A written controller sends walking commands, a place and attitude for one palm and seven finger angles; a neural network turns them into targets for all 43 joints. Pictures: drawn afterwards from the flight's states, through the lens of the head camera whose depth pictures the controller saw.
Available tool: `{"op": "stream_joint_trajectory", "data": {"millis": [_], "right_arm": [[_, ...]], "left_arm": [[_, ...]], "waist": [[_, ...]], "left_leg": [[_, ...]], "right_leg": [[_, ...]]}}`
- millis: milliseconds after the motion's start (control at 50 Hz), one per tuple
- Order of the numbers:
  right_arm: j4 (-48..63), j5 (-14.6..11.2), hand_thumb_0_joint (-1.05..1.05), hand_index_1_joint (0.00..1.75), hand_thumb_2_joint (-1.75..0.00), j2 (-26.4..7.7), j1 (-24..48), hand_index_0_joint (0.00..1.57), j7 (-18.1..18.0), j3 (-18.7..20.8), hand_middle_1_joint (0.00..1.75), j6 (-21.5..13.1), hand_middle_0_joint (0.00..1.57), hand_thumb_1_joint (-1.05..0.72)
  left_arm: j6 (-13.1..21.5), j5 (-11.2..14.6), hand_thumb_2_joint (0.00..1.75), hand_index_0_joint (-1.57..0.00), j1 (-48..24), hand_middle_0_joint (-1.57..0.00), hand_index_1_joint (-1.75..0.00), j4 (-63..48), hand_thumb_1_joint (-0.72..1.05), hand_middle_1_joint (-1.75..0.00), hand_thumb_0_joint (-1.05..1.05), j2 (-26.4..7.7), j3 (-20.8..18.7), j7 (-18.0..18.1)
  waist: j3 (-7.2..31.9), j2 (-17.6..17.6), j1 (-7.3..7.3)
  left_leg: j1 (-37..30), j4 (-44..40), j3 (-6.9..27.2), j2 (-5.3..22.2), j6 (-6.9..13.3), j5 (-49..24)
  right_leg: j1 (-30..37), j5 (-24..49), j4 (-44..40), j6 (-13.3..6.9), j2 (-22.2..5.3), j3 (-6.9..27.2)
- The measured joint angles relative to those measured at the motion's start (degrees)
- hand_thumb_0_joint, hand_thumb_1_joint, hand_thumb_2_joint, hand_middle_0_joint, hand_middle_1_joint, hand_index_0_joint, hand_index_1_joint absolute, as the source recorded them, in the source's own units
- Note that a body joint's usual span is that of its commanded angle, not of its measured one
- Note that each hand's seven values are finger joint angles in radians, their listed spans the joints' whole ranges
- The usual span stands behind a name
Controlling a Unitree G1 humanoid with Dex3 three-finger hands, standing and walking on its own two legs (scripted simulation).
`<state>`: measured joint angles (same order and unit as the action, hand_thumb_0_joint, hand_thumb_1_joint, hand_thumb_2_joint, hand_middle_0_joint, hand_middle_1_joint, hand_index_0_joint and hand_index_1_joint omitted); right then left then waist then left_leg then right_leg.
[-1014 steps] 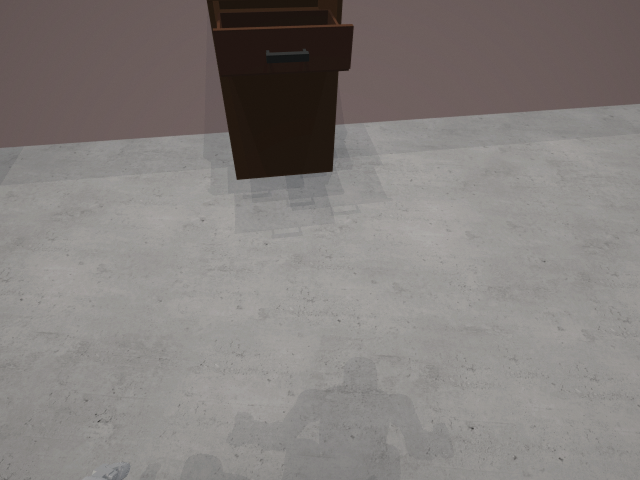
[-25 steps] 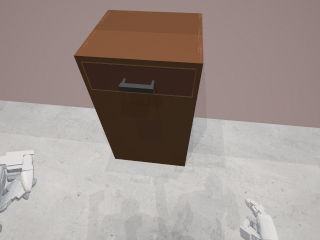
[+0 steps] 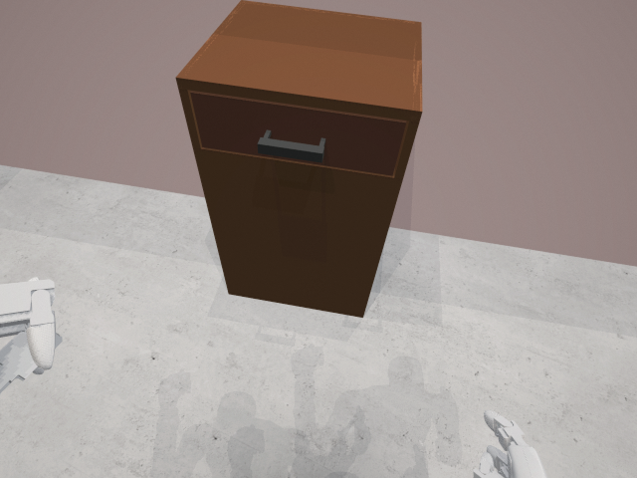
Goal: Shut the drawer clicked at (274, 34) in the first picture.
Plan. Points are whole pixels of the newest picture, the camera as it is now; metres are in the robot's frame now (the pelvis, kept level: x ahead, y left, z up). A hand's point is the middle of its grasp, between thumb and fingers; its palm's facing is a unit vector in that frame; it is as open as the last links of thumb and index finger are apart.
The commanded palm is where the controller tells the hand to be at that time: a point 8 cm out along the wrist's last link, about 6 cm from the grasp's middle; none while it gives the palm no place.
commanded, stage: step back with the hand held close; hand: left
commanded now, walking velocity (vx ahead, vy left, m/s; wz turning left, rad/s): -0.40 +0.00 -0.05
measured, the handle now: (293, 144) +0.75 +0.09 -0.03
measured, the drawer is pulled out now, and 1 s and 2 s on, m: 0.00 0.00 0.00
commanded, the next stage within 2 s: stop stepping back and stand still in 0.62 s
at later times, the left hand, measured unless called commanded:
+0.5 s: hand out of the picture +0.11 +0.24 +0.18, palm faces +0.35 -0.80 -0.49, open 3.2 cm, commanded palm +0.05 +0.28 +0.18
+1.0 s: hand out of the picture +0.00 +0.26 +0.19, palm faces +0.37 -0.84 -0.39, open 3.2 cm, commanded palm -0.03 +0.30 +0.18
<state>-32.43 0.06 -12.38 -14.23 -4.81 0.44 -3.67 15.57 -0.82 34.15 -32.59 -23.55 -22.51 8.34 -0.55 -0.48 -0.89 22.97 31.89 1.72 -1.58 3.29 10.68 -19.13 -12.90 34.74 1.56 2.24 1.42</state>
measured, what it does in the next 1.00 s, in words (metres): walks backwards: right foot, then left foot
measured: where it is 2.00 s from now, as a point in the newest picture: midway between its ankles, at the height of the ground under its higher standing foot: outside the picture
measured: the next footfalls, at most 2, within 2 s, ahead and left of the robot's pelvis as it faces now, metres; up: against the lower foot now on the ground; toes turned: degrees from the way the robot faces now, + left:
right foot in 0.88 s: -0.25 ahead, -0.13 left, +0.00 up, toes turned -2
left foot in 0.98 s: -0.05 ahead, +0.11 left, +0.00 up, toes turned -1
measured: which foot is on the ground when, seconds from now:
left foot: down 0.00-0.86, up 0.88-0.96, down 0.98-1.00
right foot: down 0.00-0.60, up 0.62-0.86, down 0.88-1.00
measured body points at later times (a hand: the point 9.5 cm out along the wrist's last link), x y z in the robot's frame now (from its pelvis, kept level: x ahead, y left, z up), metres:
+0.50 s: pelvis -0.08 +0.00 -0.01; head -0.06 +0.02 +0.44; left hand +0.09 +0.28 +0.20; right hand +0.10 -0.26 -0.08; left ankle +0.06 +0.08 -0.72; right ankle +0.00 -0.14 -0.73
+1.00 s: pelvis -0.18 +0.03 -0.02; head -0.19 +0.06 +0.43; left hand -0.02 +0.30 +0.21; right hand +0.00 -0.20 -0.08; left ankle -0.09 +0.11 -0.74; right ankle -0.29 -0.12 -0.73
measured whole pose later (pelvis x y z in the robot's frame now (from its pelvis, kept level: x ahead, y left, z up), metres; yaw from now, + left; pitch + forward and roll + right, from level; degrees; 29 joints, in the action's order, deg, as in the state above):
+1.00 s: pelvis -0.18 +0.03 -0.02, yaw -3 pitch +2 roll -1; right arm -37.5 0.4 -9.3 -11.5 -3.6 -1.7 -7.6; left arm 14.9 3.0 34.1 -39.6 -24.9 -22.7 7.7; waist 3.9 3.0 3.2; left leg 26.7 37.1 -3.2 0.4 0.8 13.6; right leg -7.7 -27.7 34.3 1.8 -0.9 2.2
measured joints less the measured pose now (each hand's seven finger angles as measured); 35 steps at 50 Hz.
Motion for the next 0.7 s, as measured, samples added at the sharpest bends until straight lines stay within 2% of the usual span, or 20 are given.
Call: {"op": "stream_joint_trajectory", "data": {"millis": [60, 100, 220, 300, 360, 440, 520, 560, 580, 620, 660, 700], "right_arm": [[-0.02, 0.16, 0.01, 0.30, -0.90, 0.41, 0.97, 0.21, 0.42, -0.05, 0.30, -0.73, 0.20, -0.91], [-0.53, 0.33, 0.01, 0.30, -0.90, 0.31, 2.86, 0.21, 0.76, 0.06, 0.30, -0.88, 0.20, -0.91], [-1.10, 0.16, 0.01, 0.30, -0.90, 0.65, 6.49, 0.21, 1.37, 0.37, 0.30, 0.03, 0.20, -0.91], [0.56, -0.01, 0.01, 0.30, -0.90, 0.79, 6.35, 0.21, 1.15, 0.33, 0.30, 0.03, 0.20, -0.91], [1.37, 0.07, 0.01, 0.30, -0.90, 0.39, 5.52, 0.21, 1.00, 0.51, 0.30, -0.40, 0.20, -0.91], [0.97, 0.32, 0.01, 0.30, -0.90, -0.42, 4.26, 0.21, 1.08, 1.01, 0.30, -0.64, 0.20, -0.91], [-1.38, 0.26, 0.01, 0.30, -0.90, -1.04, 3.32, 0.20, 1.48, 1.74, 0.30, 0.06, 0.20, -0.91], [-2.70, 0.18, 0.01, 0.30, -0.90, -1.03, 2.54, 0.20, 1.46, 1.91, 0.30, 0.70, 0.20, -0.91], [-3.10, 0.17, 0.01, 0.30, -0.90, -0.84, 2.24, 0.20, 1.28, 1.88, 0.30, 0.92, 0.20, -0.91], [-3.15, 0.49, 0.01, 0.30, -0.90, -0.64, 1.90, 0.20, 0.66, 1.39, 0.30, 0.58, 0.20, -0.91], [-3.21, 1.05, 0.01, 0.29, -0.90, 0.17, 1.78, 0.20, 0.10, 1.14, 0.30, -0.73, 0.20, -0.91], [-3.87, 1.16, 0.01, 0.29, -0.90, 1.77, 1.42, 0.20, 0.52, 1.09, 0.30, -1.97, 0.20, -0.91]], "left_arm": [[1.11, 0.24, 0.89, -1.40, 0.59, -1.40, -1.60, -0.87, 0.88, -1.60, 0.01, -0.78, -2.42, -0.13], [1.70, 0.91, 0.89, -1.40, 0.29, -1.40, -1.60, -0.83, 0.88, -1.60, 0.01, -0.27, -2.50, -0.54], [1.39, 2.22, 0.89, -1.40, 0.63, -1.40, -1.60, -1.40, 0.88, -1.60, 0.01, -0.35, 0.82, -1.88], [1.72, 2.06, 0.89, -1.40, 1.95, -1.40, -1.60, -2.64, 0.88, -1.60, 0.01, -2.44, -0.36, -2.26], [2.41, 1.89, 0.89, -1.40, 2.02, -1.40, -1.60, -2.84, 0.88, -1.60, 0.01, -3.20, -2.17, -2.18], [3.12, 1.98, 0.89, -1.40, 1.18, -1.40, -1.60, -2.13, 0.88, -1.60, 0.01, -2.22, -3.12, -1.71], [3.26, 2.63, 0.89, -1.41, 0.75, -1.40, -1.60, -1.87, 0.88, -1.60, 0.01, -0.49, -1.33, -0.60], [2.94, 2.55, 0.89, -1.41, 0.64, -1.40, -1.60, -1.83, 0.88, -1.60, 0.01, 0.38, -0.04, -0.12], [2.78, 2.43, 0.89, -1.41, 0.34, -1.40, -1.60, -1.85, 0.88, -1.60, 0.01, 0.61, 0.42, 0.10], [2.62, 1.93, 0.89, -1.41, -0.62, -1.41, -1.60, -1.76, 0.88, -1.60, 0.01, 1.18, 0.96, 0.41], [2.00, 0.86, 0.89, -1.41, -2.51, -1.41, -1.60, -1.27, 0.88, -1.60, 0.01, 0.68, 0.92, 0.42], [1.49, 0.73, 0.89, -1.41, -4.26, -1.41, -1.60, -1.68, 0.88, -1.60, 0.01, -1.07, 0.22, 0.19]], "waist": [[0.11, 0.75, 0.66], [-0.96, 0.47, 1.06], [-2.68, 0.63, 0.63], [-2.12, 0.69, -0.02], [-1.55, 0.54, -0.26], [-1.00, 0.18, -0.20], [-0.97, 0.50, 0.18], [-0.23, 0.89, 0.20], [-0.15, 1.39, -0.03], [-0.71, 1.17, -0.16], [-1.66, -0.51, -0.95], [-1.93, -1.28, -1.57]], "left_leg": [[2.25, 1.35, -0.82, -0.08, -0.29, 0.11], [3.24, 1.72, -1.24, 0.43, -0.70, -0.29], [2.83, -1.59, -1.77, 0.87, -0.87, -3.79], [3.48, -1.18, -1.55, 1.29, -0.70, -4.51], [4.62, 0.40, -1.32, 1.34, -0.34, -2.70], [6.32, 2.17, -1.24, 1.26, -0.43, 2.11], [7.73, 6.22, -0.80, 0.38, -2.05, 8.19], [6.47, 7.43, -0.27, 0.28, -2.02, 9.29], [6.51, 6.87, -0.58, 0.17, -1.71, 7.62], [6.70, 5.26, -1.03, 0.95, -0.28, 1.42], [7.11, 3.49, -0.43, 2.77, 0.92, -4.22], [7.34, 1.06, -0.49, 4.66, 0.88, -7.42]], "right_leg": [[0.73, -2.92, -2.54, -0.39, 0.11, 1.69], [-0.11, -3.32, -2.88, -0.72, 0.55, 2.15], [-0.80, 0.23, -4.49, -0.50, 0.83, 2.73], [-1.34, 1.19, -4.29, -0.54, 1.27, 2.48], [-2.05, 1.31, -3.50, -0.68, 1.30, 1.97], [-2.94, 0.66, -3.20, -1.22, 1.01, 1.32], [-3.18, 3.60, -3.51, -0.41, 0.09, 0.97], [-3.70, 3.31, -2.89, 0.08, -0.24, 0.92], [-4.15, 2.88, -2.24, 0.11, -0.75, 0.64], [-6.12, -2.82, 2.48, -0.09, -0.07, 0.62], [-8.77, -8.04, 16.22, -0.13, 2.84, 1.26], [-8.16, -11.03, 25.98, -0.25, 4.62, 0.98]]}}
